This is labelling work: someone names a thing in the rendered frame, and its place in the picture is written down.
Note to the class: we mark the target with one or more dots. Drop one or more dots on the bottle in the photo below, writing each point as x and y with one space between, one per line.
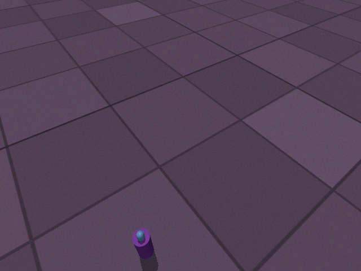
143 243

